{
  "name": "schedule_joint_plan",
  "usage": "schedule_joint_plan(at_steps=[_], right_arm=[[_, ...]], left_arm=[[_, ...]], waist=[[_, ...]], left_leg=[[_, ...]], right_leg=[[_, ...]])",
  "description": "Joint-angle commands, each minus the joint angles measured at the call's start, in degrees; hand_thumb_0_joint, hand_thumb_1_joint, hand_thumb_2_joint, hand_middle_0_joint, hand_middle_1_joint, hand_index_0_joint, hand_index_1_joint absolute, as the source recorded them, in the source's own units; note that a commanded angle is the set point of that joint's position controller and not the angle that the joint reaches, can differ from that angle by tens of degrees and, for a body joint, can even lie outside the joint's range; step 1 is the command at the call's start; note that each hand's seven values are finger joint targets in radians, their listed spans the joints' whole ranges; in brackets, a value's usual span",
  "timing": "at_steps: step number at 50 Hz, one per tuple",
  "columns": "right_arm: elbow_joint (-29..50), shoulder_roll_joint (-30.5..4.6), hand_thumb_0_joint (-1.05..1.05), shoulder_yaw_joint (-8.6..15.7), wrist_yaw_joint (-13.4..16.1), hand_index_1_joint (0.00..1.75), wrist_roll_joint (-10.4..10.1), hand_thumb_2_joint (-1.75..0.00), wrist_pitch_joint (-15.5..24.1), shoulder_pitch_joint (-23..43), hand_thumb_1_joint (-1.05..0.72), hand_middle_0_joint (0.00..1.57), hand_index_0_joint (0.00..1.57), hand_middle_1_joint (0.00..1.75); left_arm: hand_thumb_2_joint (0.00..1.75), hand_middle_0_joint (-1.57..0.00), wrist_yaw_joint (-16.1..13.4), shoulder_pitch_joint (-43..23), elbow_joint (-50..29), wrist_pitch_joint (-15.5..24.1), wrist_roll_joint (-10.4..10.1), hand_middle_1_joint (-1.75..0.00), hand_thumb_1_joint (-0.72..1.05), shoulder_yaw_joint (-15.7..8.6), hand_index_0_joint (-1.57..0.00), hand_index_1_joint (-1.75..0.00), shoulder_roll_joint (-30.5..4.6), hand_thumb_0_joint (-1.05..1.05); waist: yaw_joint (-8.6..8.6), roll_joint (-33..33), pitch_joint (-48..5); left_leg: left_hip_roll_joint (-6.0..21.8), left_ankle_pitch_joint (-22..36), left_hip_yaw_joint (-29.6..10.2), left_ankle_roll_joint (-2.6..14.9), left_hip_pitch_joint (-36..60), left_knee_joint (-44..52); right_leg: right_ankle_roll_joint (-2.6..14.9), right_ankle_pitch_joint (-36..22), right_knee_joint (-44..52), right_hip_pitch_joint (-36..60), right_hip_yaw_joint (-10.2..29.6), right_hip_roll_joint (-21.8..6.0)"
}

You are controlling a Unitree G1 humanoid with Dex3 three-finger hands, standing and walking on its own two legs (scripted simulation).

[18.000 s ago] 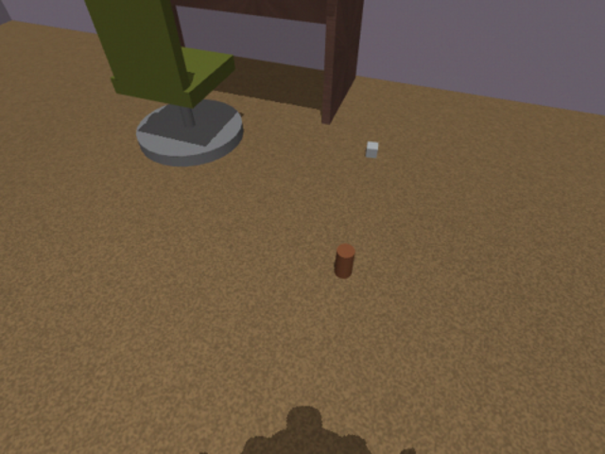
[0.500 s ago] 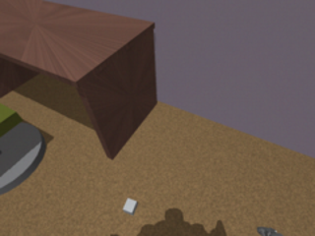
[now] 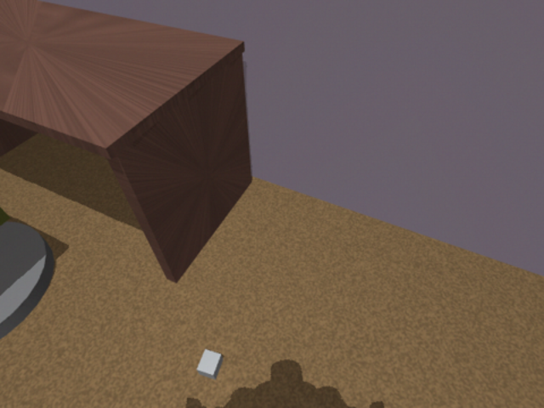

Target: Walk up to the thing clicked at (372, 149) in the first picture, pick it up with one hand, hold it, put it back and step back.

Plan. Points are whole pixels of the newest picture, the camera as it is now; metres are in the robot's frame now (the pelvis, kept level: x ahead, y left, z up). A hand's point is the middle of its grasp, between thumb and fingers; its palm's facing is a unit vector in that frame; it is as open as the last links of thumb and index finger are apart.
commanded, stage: walk up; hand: left
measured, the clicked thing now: (210, 364) +0.41 +0.23 -0.75
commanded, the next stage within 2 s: stand in 0.34 s
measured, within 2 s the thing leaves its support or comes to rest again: neither
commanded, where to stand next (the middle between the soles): +0.03 +0.00 m, yaw -1 degrees
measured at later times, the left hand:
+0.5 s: hand out of the picture +0.09 +0.26 -0.16, palm faces -0.03 -0.94 -0.34, open 7.4 cm
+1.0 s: hand out of the picture +0.08 +0.25 -0.16, palm faces -0.04 -0.94 -0.35, open 7.4 cm
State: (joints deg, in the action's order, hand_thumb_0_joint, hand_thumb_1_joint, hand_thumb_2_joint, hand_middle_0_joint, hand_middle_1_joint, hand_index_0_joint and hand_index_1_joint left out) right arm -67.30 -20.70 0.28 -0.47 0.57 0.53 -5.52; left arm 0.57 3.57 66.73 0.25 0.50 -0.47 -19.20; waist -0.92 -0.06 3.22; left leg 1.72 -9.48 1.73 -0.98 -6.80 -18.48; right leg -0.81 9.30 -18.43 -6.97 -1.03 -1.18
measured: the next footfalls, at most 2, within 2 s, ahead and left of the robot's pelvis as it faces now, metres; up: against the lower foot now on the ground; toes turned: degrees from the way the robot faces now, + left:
none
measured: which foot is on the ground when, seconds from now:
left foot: down 0.00-1.00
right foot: down 0.00-1.00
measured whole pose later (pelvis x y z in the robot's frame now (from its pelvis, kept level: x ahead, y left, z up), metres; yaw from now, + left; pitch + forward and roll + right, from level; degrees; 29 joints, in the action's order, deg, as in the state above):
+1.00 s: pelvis +0.01 +0.00 +0.00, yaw +0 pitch -2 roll +0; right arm -65.8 -20.0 0.1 -0.8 0.7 0.3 -5.5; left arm 0.3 6.4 65.0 0.4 0.5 0.5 -20.2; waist -0.3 0.0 2.9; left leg 1.5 -9.5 1.9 -1.0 -6.1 -17.5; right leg -0.9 9.6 -18.2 -6.7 -0.9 -1.4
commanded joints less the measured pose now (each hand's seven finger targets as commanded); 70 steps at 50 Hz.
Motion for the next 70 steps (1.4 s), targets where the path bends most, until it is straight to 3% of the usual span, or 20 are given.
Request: schedule_joint_plan(at_steps=[1, 16, 19, 26, 38, 42, 49, 64, 70], right_arm=[[3.56, -11.47, 0.00, 1.88, 0.86, 0.30, -0.13, -0.90, 1.60, 3.33, -0.90, 0.20, 0.20, 0.30], [4.40, -11.44, 0.00, 2.25, 0.87, 0.30, 0.01, -0.90, 1.41, 2.34, -0.90, 0.20, 0.20, 0.30], [4.71, -11.58, 0.00, 2.23, 0.97, 0.30, 0.10, -0.90, 1.33, 3.18, -0.90, 0.20, 0.20, 0.30], [4.61, -11.10, 0.00, 2.03, 0.81, 0.30, 0.02, -0.90, 1.26, 2.78, -0.90, 0.20, 0.20, 0.30], [4.54, -11.34, 0.00, 2.18, 0.65, 0.30, 0.03, -0.90, 1.18, 3.01, -0.90, 0.20, 0.20, 0.30], [4.67, -11.39, 0.00, 2.13, 0.51, 0.30, -0.06, -0.90, 1.03, 3.16, -0.90, 0.20, 0.20, 0.30], [4.67, -11.42, 0.00, 2.16, 0.55, 0.30, 0.05, -0.90, 1.17, 2.67, -0.90, 0.20, 0.20, 0.30], [4.93, -11.59, 0.00, 2.13, 0.75, 0.30, -0.03, -0.90, 1.04, 2.14, -0.90, 0.20, 0.20, 0.30], [5.10, -11.45, 0.00, 2.13, 0.69, 0.30, -0.01, -0.90, 0.84, 2.29, -0.90, 0.20, 0.20, 0.30]], left_arm=[[0.90, -0.20, -0.67, -2.17, -3.38, 1.21, -0.12, -0.30, 0.90, -2.52, -0.20, -0.30, -12.64, 0.00], [0.90, -0.20, -0.66, -2.42, -3.96, 1.13, -0.04, -0.30, 0.90, -2.47, -0.20, -0.30, -12.25, 0.00], [0.90, -0.20, -0.94, -1.85, -4.36, 1.35, -0.17, -0.30, 0.90, -2.21, -0.20, -0.30, -12.71, 0.00], [0.90, -0.20, -0.90, -1.39, -4.48, 1.40, -0.17, -0.30, 0.90, -1.81, -0.20, -0.30, -12.90, 0.00], [0.90, -0.20, -0.99, -0.14, -4.95, 1.55, -0.07, -0.30, 0.90, -1.54, -0.20, -0.30, -13.10, 0.00], [0.90, -0.20, -0.92, 0.56, -4.84, 1.52, -0.03, -0.30, 0.90, -1.40, -0.20, -0.30, -13.06, 0.00], [0.90, -0.20, -1.06, 0.63, -5.20, 1.63, -0.11, -0.30, 0.90, -1.52, -0.20, -0.30, -13.36, 0.00], [0.90, -0.20, -1.11, 0.73, -5.43, 1.61, -0.02, -0.30, 0.90, -1.48, -0.20, -0.30, -13.28, 0.00], [0.90, -0.20, -1.19, 0.57, -5.42, 1.58, 0.02, -0.30, 0.90, -1.61, -0.20, -0.30, -13.49, 0.00]], waist=[[0.97, -0.36, -5.82], [0.55, 0.54, -5.15], [0.72, -0.05, -5.20], [0.35, -0.64, -4.98], [0.59, -0.12, -5.23], [0.77, 0.08, -4.20], [0.72, 0.32, -5.17], [0.67, 0.09, -5.59], [0.62, 0.15, -4.35]], left_leg=[[5.63, 4.80, -4.98, 1.85, 0.41, 2.98], [5.74, 4.71, -4.73, 1.91, 1.39, 2.91], [6.73, 8.54, -5.31, 1.47, 1.52, 3.46], [6.41, 4.94, -5.15, 1.33, 1.17, 4.22], [6.50, 6.65, -5.05, 1.39, 2.03, 3.66], [6.23, 2.83, -5.28, 1.52, 1.08, 4.06], [6.48, 7.55, -5.41, 1.43, 2.05, 3.63], [6.68, 8.24, -4.84, 1.54, 2.96, 2.90], [6.56, 6.15, -4.92, 1.54, 2.35, 3.39]], right_leg=[[1.52, -5.53, 2.75, 1.63, 5.19, -6.24], [1.42, -5.35, 2.93, 0.51, 5.31, -5.89], [1.32, -6.93, 2.62, 0.74, 4.96, -6.38], [1.33, -4.23, 3.16, 0.76, 5.22, -6.62], [1.59, -5.48, 3.01, 0.27, 5.20, -6.72], [1.48, -2.35, 3.78, -0.21, 5.23, -6.64], [1.68, -6.25, 2.92, 0.39, 4.93, -6.63], [1.76, -8.50, 3.07, 1.12, 5.18, -6.89], [1.72, -6.34, 3.53, 0.45, 5.12, -6.66]])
